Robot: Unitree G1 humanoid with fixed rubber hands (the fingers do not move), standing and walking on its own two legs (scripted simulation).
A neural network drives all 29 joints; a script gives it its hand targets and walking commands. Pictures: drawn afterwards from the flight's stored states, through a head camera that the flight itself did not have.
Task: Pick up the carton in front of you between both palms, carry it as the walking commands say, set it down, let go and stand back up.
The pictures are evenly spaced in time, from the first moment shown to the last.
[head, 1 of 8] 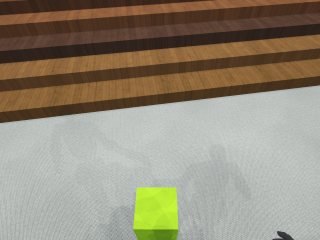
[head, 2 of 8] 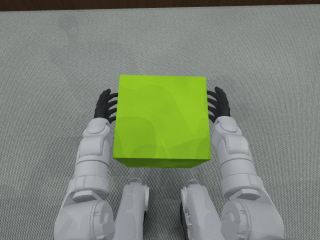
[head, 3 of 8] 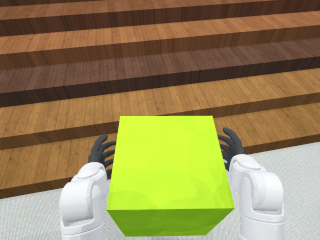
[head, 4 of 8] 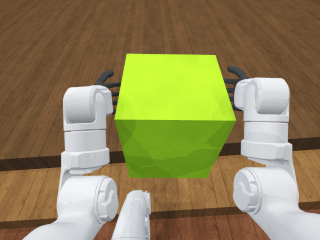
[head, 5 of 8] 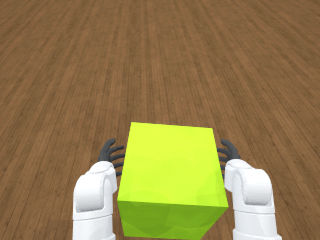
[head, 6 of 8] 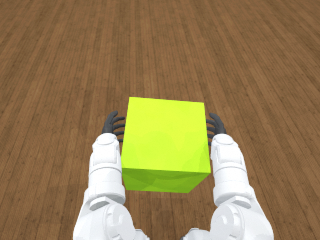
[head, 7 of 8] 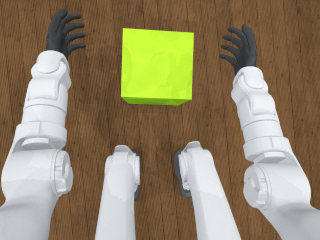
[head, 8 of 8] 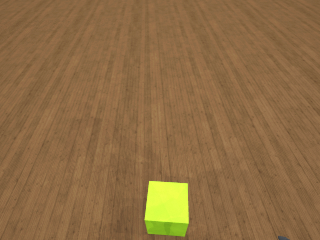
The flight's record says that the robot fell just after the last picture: no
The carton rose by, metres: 1.99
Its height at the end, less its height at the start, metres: +1.24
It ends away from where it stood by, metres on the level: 6.26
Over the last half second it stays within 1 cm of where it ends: yes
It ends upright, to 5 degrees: yes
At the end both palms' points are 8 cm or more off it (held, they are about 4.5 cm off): yes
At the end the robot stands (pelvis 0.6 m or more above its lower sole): yes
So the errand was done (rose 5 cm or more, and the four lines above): yes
